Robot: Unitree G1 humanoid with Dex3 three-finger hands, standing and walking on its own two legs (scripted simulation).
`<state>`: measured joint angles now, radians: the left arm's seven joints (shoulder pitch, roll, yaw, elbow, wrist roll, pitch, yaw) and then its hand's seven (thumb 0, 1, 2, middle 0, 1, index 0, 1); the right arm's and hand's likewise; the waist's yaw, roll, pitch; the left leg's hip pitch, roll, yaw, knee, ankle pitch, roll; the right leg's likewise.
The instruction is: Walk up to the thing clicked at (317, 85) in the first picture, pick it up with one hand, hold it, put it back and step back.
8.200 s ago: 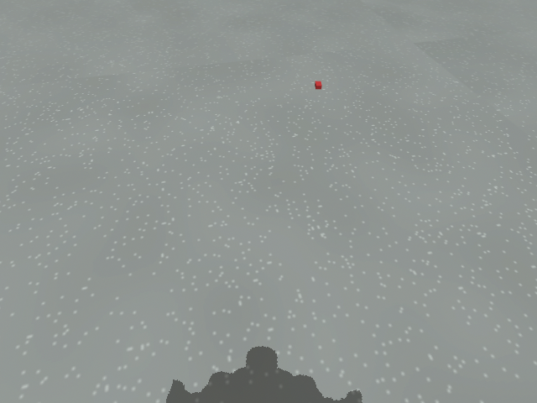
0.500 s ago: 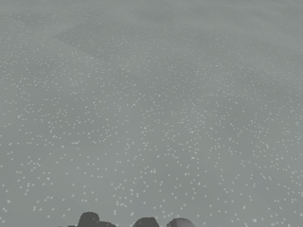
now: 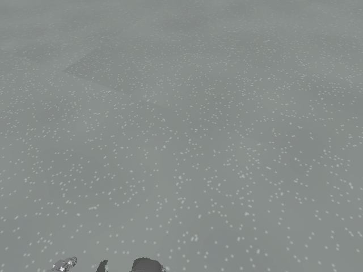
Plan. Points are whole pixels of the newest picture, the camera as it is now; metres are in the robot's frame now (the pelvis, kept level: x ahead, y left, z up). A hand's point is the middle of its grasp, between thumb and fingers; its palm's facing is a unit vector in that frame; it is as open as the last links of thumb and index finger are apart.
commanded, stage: walk up
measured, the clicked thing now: out of the picture +0.79 +1.42 -0.76
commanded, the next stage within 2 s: none
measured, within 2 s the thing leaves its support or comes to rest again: neither
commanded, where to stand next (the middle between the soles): +0.35 +0.05 m, yaw +2 degrees
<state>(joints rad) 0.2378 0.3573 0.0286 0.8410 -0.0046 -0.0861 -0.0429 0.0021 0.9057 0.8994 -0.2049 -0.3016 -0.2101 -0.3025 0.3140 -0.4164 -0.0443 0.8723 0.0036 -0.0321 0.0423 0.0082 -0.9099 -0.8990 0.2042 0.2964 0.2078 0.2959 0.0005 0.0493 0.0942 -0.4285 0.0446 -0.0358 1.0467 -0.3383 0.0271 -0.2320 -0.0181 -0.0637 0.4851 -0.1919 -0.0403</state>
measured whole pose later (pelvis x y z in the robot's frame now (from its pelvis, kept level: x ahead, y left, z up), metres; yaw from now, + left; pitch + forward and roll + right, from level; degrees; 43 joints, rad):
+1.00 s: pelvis +0.27 +0.03 -0.01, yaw +1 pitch -3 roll +1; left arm 0.19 0.35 0.01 0.85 0.01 -0.04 -0.02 0.00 0.91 0.90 -0.20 -0.30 -0.21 -0.30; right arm 0.27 -0.39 -0.02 0.89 0.00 -0.02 0.00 0.01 -0.91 -0.90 0.20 0.30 0.21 0.30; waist 0.01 0.04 0.12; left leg -0.39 0.02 -0.01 0.92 -0.47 0.01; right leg -0.31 -0.03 -0.06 0.55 -0.19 -0.04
